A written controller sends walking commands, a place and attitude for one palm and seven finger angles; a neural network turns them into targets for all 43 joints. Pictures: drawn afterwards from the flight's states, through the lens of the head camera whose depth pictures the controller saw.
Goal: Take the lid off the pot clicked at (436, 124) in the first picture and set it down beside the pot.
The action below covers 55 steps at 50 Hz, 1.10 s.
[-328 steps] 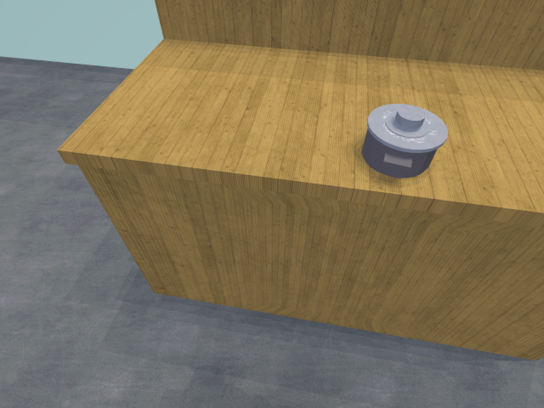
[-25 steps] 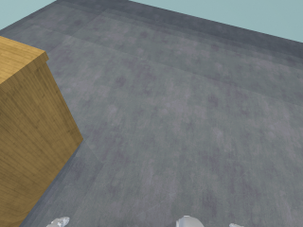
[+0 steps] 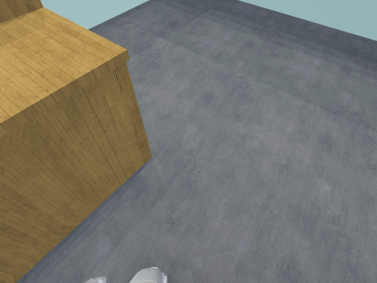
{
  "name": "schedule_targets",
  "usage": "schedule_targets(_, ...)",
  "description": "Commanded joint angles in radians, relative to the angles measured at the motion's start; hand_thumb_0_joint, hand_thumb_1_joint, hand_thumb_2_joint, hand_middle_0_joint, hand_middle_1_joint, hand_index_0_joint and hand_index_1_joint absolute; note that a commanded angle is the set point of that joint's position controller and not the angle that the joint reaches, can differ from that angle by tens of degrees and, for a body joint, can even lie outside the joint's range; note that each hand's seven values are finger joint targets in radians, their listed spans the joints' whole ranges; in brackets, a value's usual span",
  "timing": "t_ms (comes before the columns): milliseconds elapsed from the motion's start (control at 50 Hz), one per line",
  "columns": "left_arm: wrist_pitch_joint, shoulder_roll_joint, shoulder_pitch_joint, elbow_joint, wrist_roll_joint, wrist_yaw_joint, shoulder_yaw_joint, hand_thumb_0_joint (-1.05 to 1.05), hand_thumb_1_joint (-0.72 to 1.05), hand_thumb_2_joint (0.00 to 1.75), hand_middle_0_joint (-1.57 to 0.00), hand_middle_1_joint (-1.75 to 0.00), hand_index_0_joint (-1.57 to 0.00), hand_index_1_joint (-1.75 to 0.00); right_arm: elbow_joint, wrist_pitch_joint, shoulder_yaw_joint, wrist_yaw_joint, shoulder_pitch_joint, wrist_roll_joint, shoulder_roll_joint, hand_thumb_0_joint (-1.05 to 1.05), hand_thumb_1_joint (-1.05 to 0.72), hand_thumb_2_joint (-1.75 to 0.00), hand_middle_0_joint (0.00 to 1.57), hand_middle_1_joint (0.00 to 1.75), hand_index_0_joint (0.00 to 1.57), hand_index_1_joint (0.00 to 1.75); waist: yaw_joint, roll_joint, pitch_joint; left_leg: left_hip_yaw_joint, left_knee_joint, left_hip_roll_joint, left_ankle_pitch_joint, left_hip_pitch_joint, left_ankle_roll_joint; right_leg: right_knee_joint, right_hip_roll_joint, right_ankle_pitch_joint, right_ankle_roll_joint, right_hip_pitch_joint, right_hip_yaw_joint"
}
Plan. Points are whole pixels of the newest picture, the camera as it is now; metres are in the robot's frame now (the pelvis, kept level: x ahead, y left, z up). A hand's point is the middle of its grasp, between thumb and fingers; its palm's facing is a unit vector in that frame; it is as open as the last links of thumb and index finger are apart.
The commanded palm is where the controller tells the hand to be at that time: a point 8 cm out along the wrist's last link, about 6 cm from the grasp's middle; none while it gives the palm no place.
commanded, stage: turn to face it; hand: left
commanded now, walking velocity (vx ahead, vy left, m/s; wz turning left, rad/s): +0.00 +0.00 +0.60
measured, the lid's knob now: out of the picture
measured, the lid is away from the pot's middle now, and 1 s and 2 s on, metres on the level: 0.00 0.00 0.00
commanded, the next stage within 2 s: take the last steps up to it in 1.38 s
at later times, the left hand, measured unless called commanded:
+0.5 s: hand out of the picture +0.05 +0.27 -0.15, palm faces +0.29 -0.91 -0.28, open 7.3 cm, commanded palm none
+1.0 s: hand out of the picture -0.08 +0.19 -0.16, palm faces +0.58 -0.77 -0.27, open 7.3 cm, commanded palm none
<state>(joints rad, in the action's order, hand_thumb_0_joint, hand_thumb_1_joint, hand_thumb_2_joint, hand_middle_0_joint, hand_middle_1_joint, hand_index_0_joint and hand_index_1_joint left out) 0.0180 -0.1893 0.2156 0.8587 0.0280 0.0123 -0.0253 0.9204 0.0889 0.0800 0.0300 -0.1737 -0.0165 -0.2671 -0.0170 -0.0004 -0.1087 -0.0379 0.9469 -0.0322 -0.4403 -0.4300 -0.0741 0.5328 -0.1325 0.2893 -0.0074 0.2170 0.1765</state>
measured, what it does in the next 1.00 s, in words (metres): steps on the spot, turning left: left foot, then right foot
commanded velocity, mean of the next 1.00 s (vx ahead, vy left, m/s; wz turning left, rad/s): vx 0.00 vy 0.00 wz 0.58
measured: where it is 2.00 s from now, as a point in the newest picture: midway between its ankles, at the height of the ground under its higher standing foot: outside the picture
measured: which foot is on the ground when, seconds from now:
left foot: up 0.00-0.10, down 0.12-0.60, up 0.62-1.00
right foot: down 0.00-0.12, up 0.14-0.58, down 0.60-1.00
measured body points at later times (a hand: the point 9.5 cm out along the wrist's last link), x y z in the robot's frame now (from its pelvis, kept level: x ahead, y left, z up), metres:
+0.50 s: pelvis +0.00 +0.02 +0.00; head +0.04 +0.04 +0.45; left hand +0.03 +0.31 -0.13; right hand +0.15 -0.20 -0.14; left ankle -0.01 +0.13 -0.74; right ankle +0.04 -0.12 -0.70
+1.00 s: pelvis +0.00 -0.01 +0.00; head +0.05 +0.02 +0.44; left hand -0.11 +0.23 -0.14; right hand +0.24 -0.16 -0.15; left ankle -0.09 +0.09 -0.72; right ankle +0.04 -0.10 -0.74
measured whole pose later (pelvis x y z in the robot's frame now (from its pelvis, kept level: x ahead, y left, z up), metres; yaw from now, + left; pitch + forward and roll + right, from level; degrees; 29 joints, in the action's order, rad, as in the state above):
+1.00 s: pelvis +0.00 -0.01 +0.00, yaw +36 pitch +0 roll +2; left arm 0.03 -0.22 0.24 0.88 0.03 0.01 -0.04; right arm 0.90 0.07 0.06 0.02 -0.12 -0.01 -0.26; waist 0.01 -0.02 -0.12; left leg -0.06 0.72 -0.01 -0.41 -0.32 -0.05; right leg 0.58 -0.15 0.34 0.00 0.23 0.23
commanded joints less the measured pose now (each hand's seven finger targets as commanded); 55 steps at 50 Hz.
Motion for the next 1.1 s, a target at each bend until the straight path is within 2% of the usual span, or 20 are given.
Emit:
schedule_targets(0,-0.008,-0.264,0.041,-0.054,0.001,0.017,-0.082,0.0,0.9,0.9,-0.2,-0.3,-0.2,-0.3,-0.119,-0.047,0.003,0.002,0.084,0.009,-0.043,0.0,-0.9,-0.9,0.2,0.3,0.2,0.3,0.058,-0.222,0.141,-0.069,-0.184,0.027,-0.009,0.033,0.017,-0.107,-0.236,-0.464,0.124,-0.122,-0.124)
schedule_targets(60,0.004,-0.251,0.028,-0.046,-0.014,0.011,-0.087,0.0,0.9,0.9,-0.2,-0.3,-0.2,-0.3,-0.103,-0.063,0.014,-0.003,-0.017,0.003,-0.09,0.0,-0.9,-0.9,0.2,0.3,0.2,0.3,-0.001,-0.144,0.196,-0.052,-0.51,0.017,0.228,0.281,0.044,0.09,-0.206,-0.361,0.027,-0.012,-0.036)
schedule_targets(100,0.01,-0.143,-0.019,-0.119,-0.016,0.001,-0.06,0.0,0.9,0.9,-0.2,-0.3,-0.2,-0.3,-0.092,-0.071,0.064,-0.016,-0.137,0.001,-0.292,0.0,-0.9,-0.9,0.2,0.3,0.2,0.3,-0.074,0.34,0.237,0.474,-0.598,-0.397,0.779,0.501,0.266,0.493,-0.004,0.408,-0.098,0.425,-0.034)
schedule_targets(140,0.02,-0.154,-0.111,-0.111,-0.011,0.014,-0.064,0.0,0.9,0.9,-0.2,-0.3,-0.2,-0.3,-0.074,-0.07,0.053,-0.036,-0.149,-0.004,-0.246,0.0,-0.9,-0.9,0.2,0.3,0.2,0.3,-0.08,0.248,0.213,0.443,-0.568,-0.335,0.679,0.418,0.293,0.643,-0.002,0.314,-0.084,0.453,-0.166)
schedule_targets(200,0.018,-0.165,-0.052,-0.058,-0.01,0.001,-0.069,0.0,0.9,0.9,-0.2,-0.3,-0.2,-0.3,-0.118,-0.076,0.024,-0.041,0.012,-0.005,-0.174,0.0,-0.9,-0.9,0.2,0.3,0.2,0.3,0.002,0.137,0.135,0.291,-0.597,-0.201,0.597,0.285,0.229,0.651,0.008,0.116,-0.093,0.377,-0.176)
schedule_targets(240,0.02,-0.17,-0.029,-0.05,-0.01,-0.001,-0.069,0.0,0.9,0.9,-0.2,-0.3,-0.2,-0.3,-0.121,-0.077,0.022,-0.039,0.02,-0.003,-0.171,0.0,-0.9,-0.9,0.2,0.3,0.2,0.3,0.01,0.134,0.146,0.265,-0.609,-0.174,0.561,0.271,0.222,0.605,0.02,0.09,-0.098,0.334,-0.176)
schedule_targets(340,0.018,-0.171,-0.077,-0.076,-0.013,0.005,-0.065,0.0,0.9,0.9,-0.2,-0.3,-0.2,-0.3,-0.108,-0.069,0.03,-0.036,-0.026,-0.003,-0.18,0.0,-0.9,-0.9,0.2,0.3,0.2,0.3,-0.015,0.125,0.151,0.361,-0.618,-0.177,0.467,0.307,0.249,0.467,0.051,0.114,-0.101,0.33,-0.186)
schedule_targets(440,0.007,-0.156,-0.123,-0.106,-0.019,0.011,-0.057,0.0,0.9,0.9,-0.2,-0.3,-0.2,-0.3,-0.098,-0.063,0.039,-0.036,-0.06,-0.009,-0.178,0.0,-0.9,-0.9,0.2,0.3,0.2,0.3,-0.034,0.15,0.174,0.443,-0.559,-0.17,0.608,0.325,0.261,0.317,0.096,0.163,-0.088,0.266,-0.19)
schedule_targets(520,-0.004,-0.165,-0.015,-0.085,-0.027,0.016,-0.059,0.0,0.9,0.9,-0.2,-0.3,-0.2,-0.3,-0.116,-0.054,0.043,-0.035,0.009,-0.003,-0.174,0.0,-0.9,-0.9,0.2,0.3,0.2,0.3,0.026,0.147,0.189,0.458,-0.483,-0.112,0.574,0.16,0.212,0.028,0.134,0.024,-0.071,-0.001,-0.17)
schedule_targets(540,-0.011,-0.182,0.023,-0.079,-0.026,0.019,-0.067,0.0,0.9,0.9,-0.2,-0.3,-0.2,-0.3,-0.122,-0.053,0.039,-0.032,0.014,0.003,-0.149,0.0,-0.9,-0.9,0.2,0.3,0.2,0.3,0.047,0.083,0.195,0.433,-0.437,-0.068,0.452,0.068,0.17,-0.12,0.104,-0.061,-0.062,-0.127,-0.187)
schedule_targets(560,-0.021,-0.255,0.046,-0.079,-0.011,0.026,-0.082,0.0,0.9,0.9,-0.2,-0.3,-0.2,-0.3,-0.131,-0.055,0.033,-0.026,-0.004,0.014,-0.086,0.0,-0.9,-0.9,0.2,0.3,0.2,0.3,0.057,-0.121,0.195,0.304,-0.264,0.035,0.176,-0.122,0.096,-0.255,-0.108,-0.021,-0.002,-0.273,-0.392)
schedule_targets(580,-0.019,-0.314,0.038,-0.096,-0.004,0.026,-0.088,0.0,0.9,0.9,-0.2,-0.3,-0.2,-0.3,-0.156,-0.056,0.027,-0.027,0.0,0.007,-0.062,0.0,-0.9,-0.9,0.2,0.3,0.2,0.3,0.061,-0.274,0.165,0.125,-0.023,0.135,-0.149,-0.22,0.03,-0.294,-0.347,-0.09,0.122,-0.213,-0.597)
schedule_targets(680,-0.024,-0.177,-0.092,-0.118,-0.011,0.026,-0.058,0.0,0.9,0.9,-0.2,-0.3,-0.2,-0.3,-0.088,-0.029,0.029,-0.002,-0.021,-0.009,-0.077,0.0,-0.9,-0.9,0.2,0.3,0.2,0.3,-0.01,-0.167,0.074,0.086,0.301,0.02,0.043,-0.156,0.013,-0.209,-0.173,-0.275,0.131,-0.021,-0.254)
schedule_targets(800,-0.02,-0.218,0.03,-0.07,-0.004,0.023,-0.068,0.0,0.9,0.9,-0.2,-0.3,-0.2,-0.3,-0.107,-0.024,0.011,0.003,0.08,-0.002,-0.049,0.0,-0.9,-0.9,0.2,0.3,0.2,0.3,0.049,-0.184,0.093,0.009,0.084,0.016,0.007,-0.112,0.0,-0.179,-0.196,-0.422,0.141,-0.118,-0.171)
schedule_targets(940,-0.006,-0.257,0.055,-0.039,-0.001,0.021,-0.083,0.0,0.9,0.9,-0.2,-0.3,-0.2,-0.3,-0.113,-0.051,-0.009,-0.007,0.062,0.006,-0.043,0.0,-0.9,-0.9,0.2,0.3,0.2,0.3,0.049,-0.217,0.173,-0.062,-0.292,0.041,0.026,0.085,0.034,-0.037,-0.225,-0.608,0.115,-0.178,-0.097)
schedule_targets(980,-0.002,-0.246,0.045,-0.037,-0.016,0.014,-0.084,0.0,0.9,0.9,-0.2,-0.3,-0.2,-0.3,-0.097,-0.065,0.002,-0.011,-0.024,-0.001,-0.088,0.0,-0.9,-0.9,0.2,0.3,0.2,0.3,-0.007,-0.128,0.223,-0.035,-0.548,0.019,0.275,0.316,0.066,0.151,-0.193,-0.513,0.035,-0.064,-0.032)
schedule_targets(1000,0.001,-0.194,0.054,-0.065,-0.023,0.005,-0.076,0.0,0.9,0.9,-0.2,-0.3,-0.2,-0.3,-0.097,-0.074,0.028,-0.017,-0.07,-0.01,-0.199,0.0,-0.9,-0.9,0.2,0.3,0.2,0.3,-0.037,0.139,0.269,0.258,-0.576,-0.21,0.563,0.521,0.173,0.364,-0.078,-0.138,-0.042,0.203,0.014)
schedule_targets(1020,0.005,-0.146,-0.003,-0.11,-0.016,0.004,-0.046,0.0,0.9,0.9,-0.2,-0.3,-0.2,-0.3,-0.09,-0.066,0.044,-0.021,-0.137,0.0,-0.276,0.0,-0.9,-0.9,0.2,0.3,0.2,0.3,-0.07,0.29,0.261,0.441,-0.562,-0.4,0.961,0.569,0.299,0.526,0.002,0.391,-0.078,0.393,-0.041)
schedule_targets(1040,0.014,-0.165,-0.05,-0.118,-0.011,0.011,-0.048,0.0,0.9,0.9,-0.2,-0.3,-0.2,-0.3,-0.072,-0.065,0.039,-0.03,-0.164,0.0,-0.26,0.0,-0.9,-0.9,0.2,0.3,0.2,0.3,-0.081,0.176,0.247,0.417,-0.535,-0.397,0.944,0.522,0.336,0.598,-0.001,0.385,-0.072,0.415,-0.12)
schedule_targets(1080,0.018,-0.159,-0.072,-0.078,-0.017,0.015,-0.055,0.0,0.9,0.9,-0.2,-0.3,-0.2,-0.3,-0.09,-0.065,0.02,-0.048,-0.06,-0.008,-0.197,0.0,-0.9,-0.9,0.2,0.3,0.2,0.3,-0.041,0.216,0.153,0.32,-0.55,-0.285,0.842,0.379,0.295,0.642,-0.001,0.262,-0.077,0.397,-0.166)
